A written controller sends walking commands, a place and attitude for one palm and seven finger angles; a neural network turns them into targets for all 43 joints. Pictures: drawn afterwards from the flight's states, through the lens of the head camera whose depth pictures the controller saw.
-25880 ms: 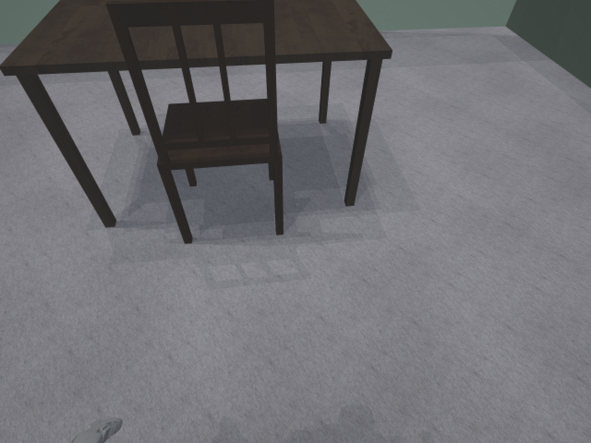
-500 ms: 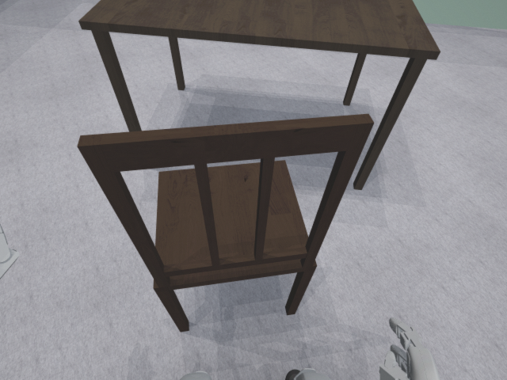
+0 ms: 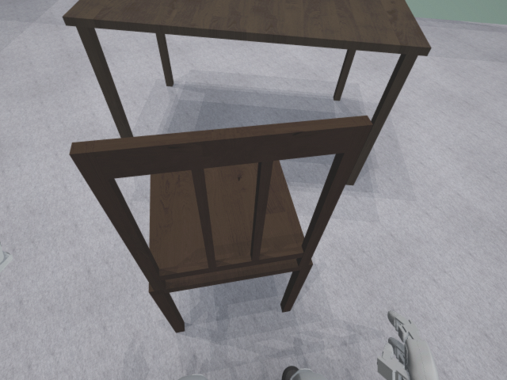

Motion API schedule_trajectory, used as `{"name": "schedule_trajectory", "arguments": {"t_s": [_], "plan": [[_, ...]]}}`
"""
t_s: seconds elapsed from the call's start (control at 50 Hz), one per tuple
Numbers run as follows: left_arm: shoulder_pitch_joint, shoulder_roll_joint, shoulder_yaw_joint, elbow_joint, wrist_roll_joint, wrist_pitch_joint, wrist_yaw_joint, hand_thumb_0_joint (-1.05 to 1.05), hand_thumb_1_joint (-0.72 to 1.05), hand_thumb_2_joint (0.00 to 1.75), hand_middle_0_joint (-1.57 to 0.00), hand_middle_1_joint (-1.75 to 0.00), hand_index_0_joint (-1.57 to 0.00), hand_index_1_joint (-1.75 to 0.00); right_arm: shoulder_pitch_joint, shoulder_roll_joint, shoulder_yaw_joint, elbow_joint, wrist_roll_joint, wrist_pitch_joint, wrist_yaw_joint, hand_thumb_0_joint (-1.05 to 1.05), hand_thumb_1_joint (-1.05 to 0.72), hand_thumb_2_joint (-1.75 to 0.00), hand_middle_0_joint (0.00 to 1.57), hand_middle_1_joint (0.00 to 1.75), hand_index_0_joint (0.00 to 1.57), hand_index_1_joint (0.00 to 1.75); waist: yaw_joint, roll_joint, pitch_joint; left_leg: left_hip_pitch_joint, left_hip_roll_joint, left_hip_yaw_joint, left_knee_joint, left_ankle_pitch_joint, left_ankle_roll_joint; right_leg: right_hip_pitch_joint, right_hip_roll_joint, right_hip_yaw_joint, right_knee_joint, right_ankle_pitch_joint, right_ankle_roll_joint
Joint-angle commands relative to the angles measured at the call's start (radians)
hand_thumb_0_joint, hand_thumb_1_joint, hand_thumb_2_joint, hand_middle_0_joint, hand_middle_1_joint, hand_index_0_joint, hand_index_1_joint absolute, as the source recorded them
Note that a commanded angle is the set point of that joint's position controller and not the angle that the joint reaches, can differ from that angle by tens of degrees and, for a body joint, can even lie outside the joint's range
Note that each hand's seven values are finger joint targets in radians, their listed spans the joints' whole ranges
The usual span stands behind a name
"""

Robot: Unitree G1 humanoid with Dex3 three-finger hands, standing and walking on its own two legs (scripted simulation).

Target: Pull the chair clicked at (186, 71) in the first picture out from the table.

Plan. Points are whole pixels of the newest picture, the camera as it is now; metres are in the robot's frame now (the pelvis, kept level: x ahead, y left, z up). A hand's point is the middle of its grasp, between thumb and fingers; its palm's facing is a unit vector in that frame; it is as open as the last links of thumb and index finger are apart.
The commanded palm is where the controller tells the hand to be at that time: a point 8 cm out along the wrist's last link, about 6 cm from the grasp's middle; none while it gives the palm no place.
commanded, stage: step back with the hand held close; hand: left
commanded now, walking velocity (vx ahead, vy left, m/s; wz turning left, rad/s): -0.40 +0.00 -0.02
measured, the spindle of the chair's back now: (206, 226) +0.39 +0.11 -0.05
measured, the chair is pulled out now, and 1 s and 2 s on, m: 0.59 0.59 0.59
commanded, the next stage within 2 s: stop stepping back and stand still in 0.90 s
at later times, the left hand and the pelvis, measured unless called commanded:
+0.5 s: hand (3, 272) +0.19 +0.26 +0.18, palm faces +0.45 -0.71 -0.55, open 7.4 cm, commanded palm +0.13 +0.29 +0.19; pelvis -0.02 -0.01 -0.01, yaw -1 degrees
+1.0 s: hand (12, 377) +0.11 +0.20 +0.19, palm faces +0.29 -0.83 -0.48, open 7.4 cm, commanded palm +0.05 +0.27 +0.19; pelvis -0.11 -0.02 +0.01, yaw -4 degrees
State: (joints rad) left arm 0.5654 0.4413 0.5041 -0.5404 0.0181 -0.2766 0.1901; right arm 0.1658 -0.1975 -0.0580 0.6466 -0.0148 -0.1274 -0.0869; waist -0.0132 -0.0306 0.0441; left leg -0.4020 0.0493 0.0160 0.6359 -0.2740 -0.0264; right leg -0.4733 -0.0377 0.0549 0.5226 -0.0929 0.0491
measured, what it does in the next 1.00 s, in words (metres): walks backwards: right foot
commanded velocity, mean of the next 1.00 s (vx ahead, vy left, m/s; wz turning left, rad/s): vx -0.39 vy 0.00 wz -0.02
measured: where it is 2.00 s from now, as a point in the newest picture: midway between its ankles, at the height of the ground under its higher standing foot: outside the picture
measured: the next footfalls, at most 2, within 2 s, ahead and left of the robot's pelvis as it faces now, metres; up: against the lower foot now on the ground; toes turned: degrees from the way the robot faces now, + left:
right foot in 0.88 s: -0.15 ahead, -0.13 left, +0.00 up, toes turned -5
left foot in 1.12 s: -0.08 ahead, +0.10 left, +0.00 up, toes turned -3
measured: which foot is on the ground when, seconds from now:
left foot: down 0.00-0.94, up 0.96-1.00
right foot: down 0.00-0.66, up 0.68-0.86, down 0.88-1.00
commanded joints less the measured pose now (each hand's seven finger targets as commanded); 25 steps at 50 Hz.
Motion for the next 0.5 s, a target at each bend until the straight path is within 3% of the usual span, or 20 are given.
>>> {"name": "schedule_trajectory", "arguments": {"t_s": [0.0,0.04,0.08,0.1,0.12,0.16,0.2,0.22,0.24,0.26,0.3,0.34,0.36,0.38,0.42,0.44,0.46,0.48], "plan": [[-0.036,0.158,0.123,-0.205,-0.016,-0.055,0.021,0.00,0.90,0.90,-0.20,-0.30,-0.20,-0.30,-0.079,-0.135,-0.040,-0.154,0.017,-0.077,-0.014,0.00,-0.90,-0.90,0.20,0.30,0.20,0.30,0.015,0.205,-0.175,-0.326,0.174,-0.085,-0.262,-0.154,0.108,0.457,0.026,-0.045,0.228,0.113,-0.018],[-0.057,0.146,0.111,-0.235,-0.021,-0.059,0.016,0.00,0.90,0.90,-0.20,-0.30,-0.20,-0.30,-0.063,-0.137,-0.038,-0.157,0.016,-0.091,-0.011,0.00,-0.90,-0.90,0.20,0.30,0.20,0.30,0.015,0.191,-0.158,-0.354,0.173,-0.077,-0.231,-0.194,0.104,0.448,0.017,-0.030,0.250,0.085,-0.022],[-0.076,0.146,0.102,-0.255,-0.021,-0.066,0.012,0.00,0.90,0.90,-0.20,-0.30,-0.20,-0.30,-0.045,-0.137,-0.035,-0.152,0.011,-0.102,-0.008,0.00,-0.90,-0.90,0.20,0.30,0.20,0.30,0.010,0.182,-0.133,-0.342,0.140,-0.057,-0.183,-0.236,0.091,0.403,0.001,-0.005,0.222,0.130,-0.034],[-0.094,0.166,0.111,-0.252,-0.021,-0.063,0.014,0.00,0.90,0.90,-0.20,-0.30,-0.20,-0.30,-0.039,-0.133,-0.037,-0.141,0.010,-0.101,-0.010,0.00,-0.90,-0.90,0.20,0.30,0.20,0.30,0.007,0.149,-0.126,-0.309,0.113,-0.040,-0.147,-0.247,0.080,0.369,-0.017,0.029,0.182,0.164,-0.043],[-0.101,0.148,0.089,-0.274,-0.021,-0.066,0.013,0.00,0.90,0.90,-0.20,-0.30,-0.20,-0.30,-0.024,-0.132,-0.037,-0.139,0.005,-0.104,-0.007,0.00,-0.90,-0.90,0.20,0.30,0.20,0.30,0.002,0.110,-0.132,-0.260,0.067,-0.024,-0.099,-0.257,0.061,0.314,-0.042,0.073,0.121,0.168,-0.057],[-0.111,0.166,0.096,-0.259,-0.019,-0.066,0.017,0.00,0.90,0.90,-0.20,-0.30,-0.20,-0.30,-0.013,-0.132,-0.038,-0.124,-0.007,-0.102,0.001,0.00,-0.90,-0.90,0.20,0.30,0.20,0.30,0.003,0.001,-0.125,-0.127,-0.017,0.000,-0.008,-0.312,0.031,0.148,-0.107,0.177,-0.088,-0.027,-0.090],[-0.097,0.201,0.118,-0.216,-0.016,-0.053,0.029,0.00,0.90,0.90,-0.20,-0.30,-0.20,-0.30,-0.021,-0.125,-0.041,-0.102,-0.015,-0.083,0.006,0.00,-0.90,-0.90,0.20,0.30,0.20,0.30,0.008,-0.072,-0.123,-0.011,-0.041,0.013,0.071,-0.267,0.019,0.044,-0.171,0.239,-0.246,-0.251,-0.126],[-0.076,0.183,0.105,-0.203,-0.018,-0.045,0.031,0.00,0.90,0.90,-0.20,-0.30,-0.20,-0.30,-0.023,-0.116,-0.034,-0.103,-0.016,-0.072,0.011,0.00,-0.90,-0.90,0.20,0.30,0.20,0.30,0.007,-0.102,-0.142,0.025,-0.041,0.003,0.057,-0.229,0.019,0.049,-0.183,0.221,-0.266,-0.296,-0.132],[-0.066,0.184,0.113,-0.183,-0.017,-0.044,0.033,0.00,0.90,0.90,-0.20,-0.30,-0.20,-0.30,-0.039,-0.113,-0.028,-0.102,-0.016,-0.063,0.013,0.00,-0.90,-0.90,0.20,0.30,0.20,0.30,0.008,-0.088,-0.148,0.049,-0.033,-0.001,0.008,-0.198,0.026,0.055,-0.165,0.189,-0.256,-0.290,-0.118],[-0.051,0.179,0.119,-0.174,-0.016,-0.047,0.032,0.00,0.90,0.90,-0.20,-0.30,-0.20,-0.30,-0.042,-0.117,-0.027,-0.103,-0.015,-0.054,0.013,0.00,-0.90,-0.90,0.20,0.30,0.20,0.30,0.005,-0.069,-0.157,0.041,-0.014,-0.027,-0.081,-0.176,0.035,0.086,-0.124,0.141,-0.222,-0.270,-0.099],[-0.015,0.177,0.136,-0.160,-0.017,-0.055,0.029,0.00,0.90,0.90,-0.20,-0.30,-0.20,-0.30,-0.077,-0.132,-0.032,-0.116,-0.008,-0.045,0.005,0.00,-0.90,-0.90,0.20,0.30,0.20,0.30,0.012,0.085,-0.159,-0.025,0.075,-0.109,-0.223,-0.082,0.064,0.174,-0.020,0.036,-0.067,-0.178,-0.055],[-0.004,0.150,0.131,-0.184,-0.017,-0.061,0.019,0.00,0.90,0.90,-0.20,-0.30,-0.20,-0.30,-0.082,-0.136,-0.034,-0.147,0.004,-0.054,0.003,0.00,-0.90,-0.90,0.20,0.30,0.20,0.30,0.009,0.236,-0.185,-0.239,0.205,-0.165,-0.302,-0.086,0.113,0.377,0.044,-0.060,0.202,-0.071,-0.028],[-0.011,0.148,0.132,-0.178,-0.021,-0.060,0.013,0.00,0.90,0.90,-0.20,-0.30,-0.20,-0.30,-0.078,-0.134,-0.040,-0.154,0.014,-0.064,0.002,0.00,-0.90,-0.90,0.20,0.30,0.20,0.30,0.008,0.237,-0.183,-0.332,0.235,-0.157,-0.315,-0.169,0.126,0.440,0.049,-0.057,0.268,-0.116,-0.023],[0.007,0.140,0.128,-0.156,-0.023,-0.058,0.010,0.00,0.90,0.90,-0.20,-0.30,-0.20,-0.30,-0.069,-0.140,-0.045,-0.157,0.020,-0.072,0.002,0.00,-0.90,-0.90,0.20,0.30,0.20,0.30,0.010,0.222,-0.163,-0.370,0.233,-0.145,-0.297,-0.212,0.129,0.448,0.046,-0.043,0.270,-0.106,-0.024],[0.003,0.138,0.099,-0.180,-0.029,-0.045,0.006,0.00,0.90,0.90,-0.20,-0.30,-0.20,-0.30,-0.059,-0.134,-0.043,-0.159,0.024,-0.080,0.005,0.00,-0.90,-0.90,0.20,0.30,0.20,0.30,0.013,0.137,-0.125,-0.302,0.171,-0.112,-0.184,-0.109,0.102,0.373,0.004,0.006,0.180,0.038,-0.043],[-0.008,0.142,0.090,-0.192,-0.031,-0.053,0.001,0.00,0.90,0.90,-0.20,-0.30,-0.20,-0.30,-0.054,-0.135,-0.043,-0.147,0.022,-0.084,0.007,0.00,-0.90,-0.90,0.20,0.30,0.20,0.30,0.014,0.081,-0.114,-0.228,0.129,-0.089,-0.112,-0.066,0.079,0.294,-0.032,0.049,0.101,0.105,-0.062],[-0.023,0.145,0.066,-0.210,-0.030,-0.063,0.000,0.00,0.90,0.90,-0.20,-0.30,-0.20,-0.30,-0.031,-0.133,-0.039,-0.133,0.014,-0.088,0.010,0.00,-0.90,-0.90,0.20,0.30,0.20,0.30,-0.001,0.019,-0.124,-0.102,0.061,-0.057,-0.022,0.035,0.048,0.200,-0.090,0.120,-0.011,0.250,-0.091],[-0.052,0.157,0.065,-0.224,-0.031,-0.065,0.004,0.00,0.90,0.90,-0.20,-0.30,-0.20,-0.30,-0.029,-0.133,-0.034,-0.116,0.000,-0.091,0.013,0.00,-0.90,-0.90,0.20,0.30,0.20,0.30,-0.007,0.012,-0.162,-0.040,0.024,-0.029,0.003,0.027,0.027,0.180,-0.140,0.147,-0.072,0.279,-0.110]]}}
